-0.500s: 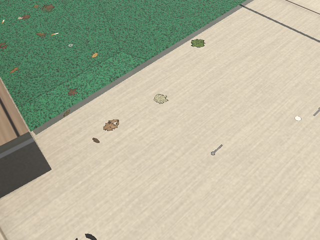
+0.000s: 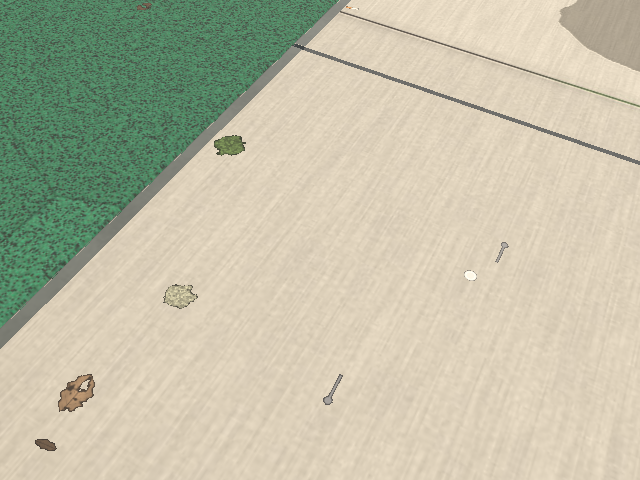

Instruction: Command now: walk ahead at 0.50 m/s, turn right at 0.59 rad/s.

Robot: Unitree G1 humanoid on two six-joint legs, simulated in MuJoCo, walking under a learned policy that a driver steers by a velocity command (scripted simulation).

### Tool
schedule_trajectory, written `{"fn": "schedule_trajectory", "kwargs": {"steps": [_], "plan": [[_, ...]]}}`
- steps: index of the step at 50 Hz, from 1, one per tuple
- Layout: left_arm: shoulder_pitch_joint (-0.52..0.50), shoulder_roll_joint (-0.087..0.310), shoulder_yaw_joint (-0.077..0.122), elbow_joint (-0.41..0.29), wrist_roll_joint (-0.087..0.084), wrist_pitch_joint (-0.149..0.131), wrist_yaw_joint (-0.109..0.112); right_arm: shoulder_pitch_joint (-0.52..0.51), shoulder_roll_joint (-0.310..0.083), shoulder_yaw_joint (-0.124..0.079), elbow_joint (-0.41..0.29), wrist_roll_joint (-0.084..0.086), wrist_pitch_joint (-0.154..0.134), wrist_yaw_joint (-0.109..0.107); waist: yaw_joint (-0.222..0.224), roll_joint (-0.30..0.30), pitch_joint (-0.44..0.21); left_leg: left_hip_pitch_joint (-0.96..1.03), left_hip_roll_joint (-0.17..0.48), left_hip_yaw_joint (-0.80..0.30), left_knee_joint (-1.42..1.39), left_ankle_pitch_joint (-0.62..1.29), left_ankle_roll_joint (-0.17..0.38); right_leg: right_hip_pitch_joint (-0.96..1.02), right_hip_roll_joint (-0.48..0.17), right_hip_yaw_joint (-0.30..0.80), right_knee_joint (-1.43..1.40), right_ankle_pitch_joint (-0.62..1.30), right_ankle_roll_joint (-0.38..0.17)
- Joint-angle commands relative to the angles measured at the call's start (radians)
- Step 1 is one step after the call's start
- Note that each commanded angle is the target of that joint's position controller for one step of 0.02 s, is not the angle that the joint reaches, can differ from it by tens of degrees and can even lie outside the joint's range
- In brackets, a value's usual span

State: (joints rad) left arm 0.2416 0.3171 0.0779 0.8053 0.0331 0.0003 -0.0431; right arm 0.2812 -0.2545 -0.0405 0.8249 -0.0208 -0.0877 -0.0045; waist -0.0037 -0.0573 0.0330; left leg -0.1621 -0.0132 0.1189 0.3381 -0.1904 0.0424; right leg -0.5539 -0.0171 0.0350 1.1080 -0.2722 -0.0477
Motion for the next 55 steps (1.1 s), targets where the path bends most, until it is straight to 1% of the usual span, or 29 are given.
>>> {"fn": "schedule_trajectory", "kwargs": {"steps": [1,6,9,11,13,14,15,16,17,18,19,20,21,23,26,31,37,40,41,42,43,44,45,46,47,48,50,52,55], "plan": [[-0.031,0.018,-0.003,-0.077,0.003,0.003,-0.017,0.028,-0.106,-0.026,-0.033,0.005,-0.021,0.001,0.005,0.148,-0.006,0.088,0.275,-0.156,-0.187,0.254,0.112,-0.148,-0.051,0.017,-0.019,0.093,0.018],[-0.196,-0.014,-0.027,-0.135,-0.002,-0.006,-0.036,0.066,-0.119,-0.031,-0.005,0.002,-0.017,0.002,-0.026,0.145,0.035,0.097,0.246,-0.007,-0.192,0.305,0.09,-0.101,-0.05,-0.058,-0.298,0.252,0.012],[-0.27,-0.01,-0.032,-0.168,0.004,-0.007,-0.044,0.111,-0.143,-0.038,0.017,0.002,-0.008,-0.005,-0.044,0.142,0.055,0.162,0.274,0.035,-0.171,0.364,0.077,-0.066,-0.039,-0.111,-0.414,0.213,-0.021],[-0.281,-0.001,-0.03,-0.179,0.01,-0.006,-0.04,0.133,-0.158,-0.041,0.032,0.001,0.005,-0.01,-0.042,0.145,0.05,0.221,0.287,0.07,-0.103,0.521,0.065,-0.028,-0.009,-0.145,-0.465,0.132,-0.054],[-0.214,0.017,-0.019,-0.166,0.016,-0.007,-0.028,0.14,-0.19,-0.047,0.041,-0.001,0.021,-0.016,-0.006,0.166,-0.007,0.259,0.292,0.109,0.071,0.837,0.054,0.091,0.062,-0.184,-0.494,0.02,-0.097],[-0.11,0.035,-0.007,-0.138,0.018,-0.014,-0.02,0.139,-0.202,-0.048,0.041,0.001,0.031,-0.017,0.039,0.16,-0.07,0.245,0.288,0.122,0.236,0.899,0.05,0.211,0.104,-0.186,-0.529,-0.005,-0.124],[0.064,0.068,0.013,-0.081,0.026,-0.023,-0.006,0.127,-0.2,-0.046,0.028,0.002,0.037,-0.017,0.118,0.111,-0.169,0.127,0.267,0.143,0.477,0.774,0.024,0.449,0.114,-0.148,-0.601,0.027,-0.16],[0.165,0.175,0.044,-0.066,0.032,-0.023,0.011,0.155,-0.122,-0.026,-0.024,0.008,0.034,-0.007,0.131,-0.05,-0.294,-0.192,0.207,0.143,0.806,0.259,-0.019,0.759,-0.142,0.207,-0.636,-0.135,-0.24],[0.139,0.255,0.062,-0.094,-0.005,-0.013,0.019,0.11,-0.106,-0.026,-0.096,0.004,0.025,0.008,0.095,-0.18,-0.363,-0.513,0.003,0.003,1.079,-0.377,-0.069,0.902,-0.349,0.737,-0.799,-0.055,-0.364],[0.151,0.224,0.058,-0.083,-0.018,-0.004,0.029,-0.019,-0.157,-0.034,-0.116,-0.007,0.02,0.01,0.135,-0.015,-0.256,-0.624,0.059,-0.132,1.091,-0.286,-0.059,0.856,-0.31,0.609,-0.817,0.067,-0.338],[0.106,0.175,0.045,-0.068,-0.024,-0.007,0.037,-0.029,-0.13,-0.024,-0.121,0.007,0.009,0.013,0.092,0.013,-0.137,-0.615,0.102,-0.134,1.019,-0.19,-0.05,0.722,-0.283,0.463,-0.815,0.19,-0.312],[0.063,0.126,0.031,-0.065,-0.024,-0.013,0.04,-0.005,-0.123,-0.021,-0.102,0.006,0.006,0.01,0.039,0.059,-0.066,-0.541,0.135,-0.136,0.912,-0.153,-0.049,0.586,-0.223,0.366,-0.828,0.314,-0.266],[0.028,0.103,0.023,-0.066,-0.03,-0.021,0.043,0.01,-0.121,-0.022,-0.098,-0.011,0.019,0.01,0.0,0.056,-0.038,-0.474,0.148,-0.143,0.857,-0.152,-0.058,0.494,-0.172,0.302,-0.839,0.39,-0.242],[0.009,0.084,0.014,-0.074,-0.033,-0.04,0.038,0.052,-0.113,-0.022,-0.086,-0.031,0.054,0.016,-0.032,0.04,-0.062,-0.396,0.144,-0.134,0.808,-0.144,-0.077,0.424,-0.127,0.249,-0.86,0.454,-0.238],[0.063,0.111,0.022,-0.055,-0.032,-0.054,0.033,-0.015,-0.093,-0.019,-0.111,-0.028,0.073,0.023,-0.02,0.035,-0.036,-0.44,0.135,-0.119,0.71,-0.056,-0.097,0.387,-0.096,0.238,-0.901,0.393,-0.235],[0.171,0.105,0.02,-0.023,-0.033,-0.058,0.036,-0.2,-0.089,-0.013,-0.165,-0.023,0.069,0.027,0.049,0.007,0.007,-0.543,0.117,-0.123,0.487,0.131,-0.101,0.476,-0.086,0.256,-0.911,0.379,-0.197],[0.264,0.102,0.009,0.022,-0.02,-0.066,0.054,-0.343,-0.081,0.001,-0.214,-0.013,0.046,0.041,0.102,-0.002,0.029,-0.498,0.065,-0.095,0.287,0.18,-0.044,0.606,-0.125,0.256,-0.859,0.558,-0.165],[0.214,0.128,0.01,0.026,-0.016,-0.07,0.062,-0.233,-0.112,-0.011,-0.186,-0.01,0.036,0.032,0.033,-0.021,0.01,-0.292,0.011,-0.082,0.203,0.076,0.01,0.601,-0.136,0.237,-0.773,0.774,-0.121],[0.204,0.137,0.01,0.031,-0.013,-0.071,0.061,-0.127,-0.133,-0.022,-0.151,-0.008,0.031,0.021,-0.012,-0.016,-0.043,-0.16,-0.025,-0.067,0.181,0.036,0.029,0.599,-0.115,0.217,-0.655,0.904,-0.106],[0.19,0.132,0.007,0.034,-0.014,-0.074,0.056,0.02,-0.155,-0.033,-0.11,-0.012,0.021,0.008,-0.087,0.017,-0.123,0.038,-0.002,-0.084,0.129,0.07,0.057,0.537,-0.07,0.172,-0.466,0.872,-0.088],[0.201,0.071,-0.011,0.006,-0.017,-0.08,0.052,0.183,-0.224,-0.048,-0.094,-0.032,0.015,-0.01,-0.139,0.114,-0.259,0.279,0.218,-0.326,0.121,-0.057,0.108,0.376,-0.013,0.132,-0.178,0.561,-0.071],[0.342,0.007,-0.019,0.008,-0.048,-0.077,0.048,0.194,-0.312,-0.073,-0.076,-0.037,0.023,-0.004,-0.062,0.366,-0.336,0.458,0.448,-0.818,-0.002,-0.08,0.25,0.068,0.183,0.05,0.128,-0.213,-0.027],[0.276,0.082,-0.011,0.024,-0.008,-0.072,0.054,0.12,-0.216,-0.056,-0.083,-0.003,0.033,0.009,-0.045,0.181,-0.217,0.345,0.407,-0.856,-0.058,-0.166,0.232,-0.024,0.117,0.119,0.192,-0.199,-0.044],[0.192,0.08,-0.009,0.012,-0.009,-0.071,0.046,0.033,-0.153,-0.041,-0.093,0.005,0.032,0.013,-0.024,0.106,-0.09,0.208,0.371,-0.675,-0.068,-0.149,0.214,-0.03,0.074,0.112,0.167,-0.11,-0.042],[0.144,0.064,-0.016,0.002,-0.009,-0.071,0.04,-0.004,-0.114,-0.031,-0.089,-0.002,0.028,0.016,-0.014,0.068,-0.043,0.125,0.32,-0.561,-0.092,-0.045,0.192,-0.015,0.042,0.094,0.121,-0.064,-0.04],[0.125,0.055,-0.017,-0.001,-0.004,-0.064,0.033,-0.006,-0.101,-0.025,-0.076,-0.002,0.022,0.014,0.0,0.095,-0.019,0.078,0.278,-0.471,-0.109,0.042,0.171,0.002,0.017,0.078,0.08,-0.051,-0.034],[0.143,0.034,-0.024,0.008,0.006,-0.046,0.022,0.016,-0.092,-0.019,-0.045,0.005,0.007,0.016,0.023,0.142,-0.027,0.029,0.234,-0.374,-0.137,0.172,0.157,0.053,0.0,0.051,0.03,-0.035,-0.016],[0.118,0.02,-0.03,0.003,0.01,-0.038,0.014,0.052,-0.104,-0.022,-0.018,0.014,-0.007,0.02,0.028,0.141,-0.021,0.034,0.224,-0.323,-0.163,0.239,0.169,0.018,-0.017,0.022,-0.008,-0.01,-0.001],[-0.021,0.006,-0.041,-0.038,0.01,-0.037,0.007,0.095,-0.108,-0.023,0.014,0.016,-0.008,0.02,0.006,0.134,0.021,0.051,0.204,-0.261,-0.213,0.257,0.172,-0.078,-0.059,-0.023,-0.131,0.091,0.026]]}}
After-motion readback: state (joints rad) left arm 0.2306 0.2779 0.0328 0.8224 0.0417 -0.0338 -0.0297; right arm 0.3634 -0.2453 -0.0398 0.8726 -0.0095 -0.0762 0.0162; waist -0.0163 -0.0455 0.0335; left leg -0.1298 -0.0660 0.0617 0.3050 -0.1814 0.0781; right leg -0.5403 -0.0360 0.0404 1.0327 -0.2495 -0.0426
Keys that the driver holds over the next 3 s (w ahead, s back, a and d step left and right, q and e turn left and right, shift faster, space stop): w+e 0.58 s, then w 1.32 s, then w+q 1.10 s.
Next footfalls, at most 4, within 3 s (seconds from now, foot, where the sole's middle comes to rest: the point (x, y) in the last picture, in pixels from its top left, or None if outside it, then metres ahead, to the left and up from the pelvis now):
0.30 right None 0.29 -0.13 -0.78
0.84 left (361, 403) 0.65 -0.10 -0.78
1.36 right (483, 343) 0.81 -0.40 -0.78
1.92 left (453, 232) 1.16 -0.37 -0.78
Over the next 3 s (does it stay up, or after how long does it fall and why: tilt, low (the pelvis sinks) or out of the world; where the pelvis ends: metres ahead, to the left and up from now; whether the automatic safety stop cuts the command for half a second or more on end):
stays up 1.50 -0.51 -0.03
